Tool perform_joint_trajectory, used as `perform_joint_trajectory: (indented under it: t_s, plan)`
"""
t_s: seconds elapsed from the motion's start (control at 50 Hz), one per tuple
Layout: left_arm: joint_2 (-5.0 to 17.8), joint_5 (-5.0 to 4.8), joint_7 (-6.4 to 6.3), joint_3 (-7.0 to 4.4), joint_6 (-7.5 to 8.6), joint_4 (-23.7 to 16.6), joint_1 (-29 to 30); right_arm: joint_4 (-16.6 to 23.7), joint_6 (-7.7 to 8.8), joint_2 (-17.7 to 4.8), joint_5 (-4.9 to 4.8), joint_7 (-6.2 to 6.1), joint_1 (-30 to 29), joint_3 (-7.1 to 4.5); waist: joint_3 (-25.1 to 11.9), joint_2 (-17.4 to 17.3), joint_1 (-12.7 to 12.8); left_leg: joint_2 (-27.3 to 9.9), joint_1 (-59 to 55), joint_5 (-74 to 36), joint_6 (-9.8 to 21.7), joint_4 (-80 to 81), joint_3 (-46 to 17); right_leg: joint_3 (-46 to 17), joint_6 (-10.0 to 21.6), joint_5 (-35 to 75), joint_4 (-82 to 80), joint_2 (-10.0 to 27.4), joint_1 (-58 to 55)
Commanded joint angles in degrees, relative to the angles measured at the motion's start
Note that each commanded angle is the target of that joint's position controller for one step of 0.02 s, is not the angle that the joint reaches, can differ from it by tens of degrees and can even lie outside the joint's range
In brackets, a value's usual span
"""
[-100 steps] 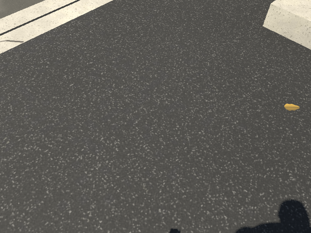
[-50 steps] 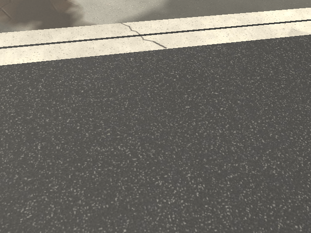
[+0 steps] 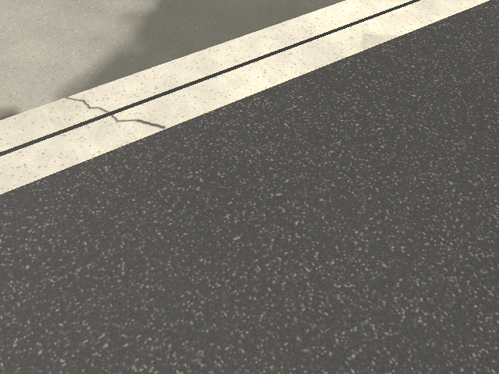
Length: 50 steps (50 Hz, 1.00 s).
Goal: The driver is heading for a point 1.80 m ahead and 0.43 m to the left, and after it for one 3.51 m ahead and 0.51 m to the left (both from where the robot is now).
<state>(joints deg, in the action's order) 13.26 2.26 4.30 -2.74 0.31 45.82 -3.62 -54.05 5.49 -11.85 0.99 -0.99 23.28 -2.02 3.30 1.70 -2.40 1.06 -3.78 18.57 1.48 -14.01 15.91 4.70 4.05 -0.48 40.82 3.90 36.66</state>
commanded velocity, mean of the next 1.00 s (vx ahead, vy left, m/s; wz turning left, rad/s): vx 0.08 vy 0.00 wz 0.12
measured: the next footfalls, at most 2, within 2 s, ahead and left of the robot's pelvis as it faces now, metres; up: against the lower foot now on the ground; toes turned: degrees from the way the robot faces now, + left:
right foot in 0.10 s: +0.22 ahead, -0.08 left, +0.00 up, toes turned -8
left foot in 0.64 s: +0.17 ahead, +0.10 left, +0.00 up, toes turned +2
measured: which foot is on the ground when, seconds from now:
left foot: down 0.00-0.10, up 0.12-0.62, down 0.64-1.00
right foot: up 0.00-0.08, down 0.10-0.64, up 0.66-1.00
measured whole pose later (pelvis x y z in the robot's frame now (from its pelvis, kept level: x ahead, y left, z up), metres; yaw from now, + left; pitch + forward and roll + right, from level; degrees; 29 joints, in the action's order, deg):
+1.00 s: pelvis +0.15 +0.01 +0.01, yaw +13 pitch +1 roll -1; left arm 15.7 0.3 -1.8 -2.8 -2.6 45.7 -7.3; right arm -46.4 -2.2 -16.6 0.8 -0.7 14.0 -4.8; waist 3.8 0.4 -1.6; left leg 5.9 13.2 12.9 3.2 -25.4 -9.4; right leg -2.7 -2.3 -23.5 46.8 -1.0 24.0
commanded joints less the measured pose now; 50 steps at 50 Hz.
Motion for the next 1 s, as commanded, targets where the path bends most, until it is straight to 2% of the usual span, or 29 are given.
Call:
perform_joint_trajectory:
  t_s: [0.02,0.06,0.08,0.1,0.12,0.14,0.16,0.18,0.2,0.22,0.24,0.28,0.34,0.38,0.42,0.46,0.5,0.56,0.6,0.62,0.64,0.66,0.68,0.7,0.72,0.76,0.8,0.88,1.0]
  plan:
    - [2.0,0.56,-0.15,-0.04,0.92,-3.6,0.6,2.2,-0.09,-9.5,-0.30,-1.00,-0.1,-1.94,0.5,-6.5,2.2,-15.0,1.9,-56.1,4.2,-5.9,-1.3,4.6,2.1,-3.0,-4.4,-4.6,-7.4]
    - [4.1,0.75,-0.96,-1.01,1.53,-1.5,-8.0,2.3,-1.24,-11.2,-0.47,-1.43,-1.1,-2.56,-4.8,-7.7,5.4,-14.8,1.3,-62.1,3.6,-20.0,-1.3,4.4,4.5,-6.5,-7.3,-8.2,-16.4]
    - [5.7,1.22,-1.73,-1.92,2.31,0.7,-14.9,2.8,-1.70,-11.4,-0.92,-1.27,-2.0,-2.68,-8.9,-5.7,8.6,-13.7,4.5,-53.5,2.2,-32.3,-1.1,3.0,6.0,-1.1,-13.3,-9.2,-25.5]
    - [10.6,1.50,-2.75,-3.39,2.87,1.7,-19.3,4.2,-1.65,-9.8,-0.98,-0.97,-1.0,-2.42,-13.4,-0.3,9.8,-10.4,16.2,-26.9,0.0,-48.9,-1.1,-6.4,8.4,15.7,-12.8,-0.5,-38.2]
    - [17.4,0.33,-3.11,-5.06,2.07,-0.2,-16.2,6.9,-2.02,-4.4,-1.86,-0.58,5.4,-1.47,-21.8,11.1,3.9,-0.3,37.1,20.2,-3.2,-72.1,-5.9,-31.7,20.1,50.6,-7.4,18.3,-56.9]
    - [17.1,-2.15,-3.71,-5.45,0.79,-1.6,-19.6,7.6,-2.23,-8.4,-0.53,-0.40,1.1,-1.88,-27.7,1.4,8.3,-0.6,39.4,15.4,-3.5,-74.2,-16.2,-34.3,22.7,46.8,-12.9,18.4,-54.7]
    - [14.3,-2.28,-4.44,-4.74,0.20,-2.0,-14.4,8.6,-2.24,-7.2,-0.90,-0.36,-3.2,-1.52,-19.4,-0.1,6.7,-3.4,41.4,9.8,-3.3,-72.1,-17.5,-28.6,21.2,36.0,-16.3,16.7,-46.7]
    - [10.1,-2.68,-4.65,-3.59,-0.09,-2.3,-10.4,8.6,-2.24,-7.2,-0.44,-0.47,-5.0,-1.49,-11.4,-2.3,4.6,-5.3,40.4,6.6,-3.3,-65.9,-17.4,-24.8,17.9,29.5,-19.5,13.2,-36.9]
    - [7.1,-2.83,-4.91,-2.59,-0.04,-2.2,-8.0,8.4,-2.98,-7.2,0.28,-0.47,-5.1,-1.53,-8.1,-2.4,2.4,-6.6,37.9,5.6,-3.3,-61.1,-17.7,-20.7,15.1,27.3,-21.1,10.5,-31.3]
    - [5.1,-2.68,-4.98,-1.87,0.22,-2.4,-7.0,7.4,-4.27,-6.9,1.14,-0.48,-2.7,-1.53,-7.5,-2.2,1.2,-6.7,33.1,4.7,-3.4,-58.2,-17.1,-17.9,13.6,27.0,-22.4,9.0,-26.2]
    - [4.7,-1.94,-4.75,-1.46,0.76,-2.1,-7.0,6.4,-5.40,-6.2,1.21,-0.48,-0.9,-1.41,-8.2,-2.2,0.5,-6.1,29.6,4.0,-3.2,-56.5,-16.5,-15.7,12.9,28.4,-23.0,8.1,-23.4]
    - [5.3,-0.84,-4.41,-1.19,1.86,-1.1,-7.3,5.3,-6.27,-4.5,0.48,-0.21,0.8,-1.05,-9.6,-1.4,-0.4,-5.2,25.9,1.9,-2.7,-52.3,-16.2,-12.0,11.9,30.3,-23.8,7.1,-21.2]
    - [4.2,-0.42,-4.38,-0.14,2.41,0.8,-7.7,4.5,-7.09,-4.2,0.26,0.00,-1.2,-0.78,-8.5,1.5,0.1,-5.2,23.8,-1.4,-2.2,-41.4,-17.2,-8.7,8.8,18.7,-26.5,5.9,-20.6]
    - [5.0,-0.32,-4.58,-0.06,2.18,1.5,-7.7,4.9,-7.59,-4.9,0.17,0.05,-4.6,-0.84,-6.9,3.4,1.5,-4.8,23.3,-2.5,-1.9,-35.8,-17.3,-8.6,7.6,7.1,-28.4,6.2,-20.9]
    - [6.8,-0.49,-5.02,-0.53,1.52,1.7,-8.1,5.8,-7.84,-6.0,0.13,0.10,-7.6,-1.18,-5.5,3.7,2.7,-4.1,24.7,-1.3,-1.8,-33.4,-16.7,-9.6,8.2,-1.3,-28.9,7.6,-22.5]
    - [7.5,-0.71,-5.58,-0.82,0.77,1.9,-8.8,6.5,-7.73,-6.2,0.18,0.19,-9.1,-1.34,-4.5,3.1,3.4,-3.7,26.0,1.8,-1.6,-31.9,-16.1,-10.8,9.3,-4.9,-28.0,9.2,-24.6]
    - [7.8,-0.85,-6.17,-1.09,0.17,2.2,-9.5,6.9,-7.57,-5.8,0.14,0.18,-9.3,-1.39,-4.0,2.8,3.8,-3.2,26.6,5.2,-1.3,-30.5,-15.3,-11.5,10.1,-4.5,-26.2,10.6,-26.6]
    - [8.4,-1.01,-6.89,-1.58,-0.43,2.4,-9.6,7.1,-7.21,-4.7,-0.28,-0.02,-8.0,-1.33,-4.6,2.9,3.5,-1.9,24.9,7.6,-0.5,-26.1,-13.6,-11.2,10.2,3.5,-22.3,12.0,-29.4]
    - [9.0,-1.37,-7.30,-1.96,-0.87,2.5,-8.7,6.7,-6.59,-3.7,-0.45,-0.05,-5.4,-1.16,-5.4,2.7,1.6,-0.8,20.0,1.6,0.6,-16.4,-12.6,-8.6,7.8,8.2,-17.7,11.2,-29.2]
    - [9.2,-1.33,-7.36,-2.21,-1.05,2.8,-9.2,6.9,-6.09,-4.7,-0.29,-0.07,-5.0,-1.29,-4.9,1.2,1.0,-1.5,17.0,-5.0,1.5,-8.9,-15.1,-6.7,4.9,5.6,-14.7,9.9,-27.1]
    - [7.3,-1.31,-7.14,-1.94,-1.15,1.8,-9.6,7.2,-5.59,-8.9,0.60,-0.28,-4.4,-2.20,-5.1,-6.0,2.1,-8.4,13.3,-11.0,3.8,-3.2,-26.0,-2.4,1.0,-2.3,-5.9,5.5,-21.7]
    - [3.5,-1.99,-7.20,-1.06,-1.24,-1.0,-7.2,8.0,-5.56,-16.0,0.14,-0.22,-4.5,-4.14,-1.9,-16.7,2.4,-21.0,10.5,-34.4,11.2,-3.0,-43.1,3.0,-3.5,-24.5,1.8,-5.7,-8.2]
    - [4.7,-1.25,-7.38,-1.15,-1.98,-1.3,-3.7,6.6,-5.72,-14.9,0.34,-0.18,0.1,-4.28,-2.1,-13.1,-1.2,-23.2,10.0,-43.8,17.4,-3.8,-43.0,-2.4,-4.0,-34.5,13.5,-6.4,-5.4]
    - [4.8,-1.42,-6.92,-1.26,-2.36,-0.8,-5.0,6.6,-5.87,-13.0,-0.12,-0.35,-1.2,-3.98,-2.6,-8.1,0.7,-19.7,9.9,-42.8,17.4,-4.6,-38.2,-5.2,-4.3,-31.7,18.4,-5.4,-4.8]
    - [5.2,-1.75,-6.60,-1.42,-2.27,-0.3,-5.5,7.5,-6.32,-11.8,-0.31,-0.50,-5.3,-3.75,-1.9,-6.4,2.4,-15.8,10.2,-39.3,14.9,-4.8,-34.5,-6.1,-4.6,-27.6,19.2,-4.7,-3.9]
    - [7.1,-0.93,-6.11,-1.93,-2.03,-0.3,-6.0,9.2,-6.73,-10.3,-0.79,-0.60,-9.3,-3.46,-3.6,-7.7,3.4,-11.8,7.5,-41.8,12.4,-6.0,-31.4,-6.2,-5.5,-23.3,19.6,-4.4,-3.1]
    - [6.7,-1.07,-5.76,-1.82,-2.06,-0.6,-5.9,9.2,-6.68,-10.6,-0.94,-0.26,-7.8,-3.67,-6.1,-6.7,2.6,-11.0,5.2,-44.4,12.4,-7.1,-31.1,-5.8,-6.6,-22.3,19.1,-4.7,-3.4]
    - [6.3,-1.63,-6.02,-1.28,-2.35,-2.6,-3.1,8.8,-6.79,-12.6,-0.57,-0.41,-4.8,-4.46,-5.8,-8.1,0.4,-11.2,3.4,-41.4,12.8,-7.9,-34.7,-6.2,-7.2,-22.8,12.3,-4.5,-3.1]
    - [7.2,-2.13,-6.29,-0.87,-1.96,-4.8,-2.8,10.5,-7.64,-14.6,0.05,0.41,-7.8,-5.22,-6.0,-9.5,0.3,-10.0,9.6,-36.2,11.5,-9.2,-40.2,-6.9,-5.8,-23.5,3.3,-6.1,-11.7]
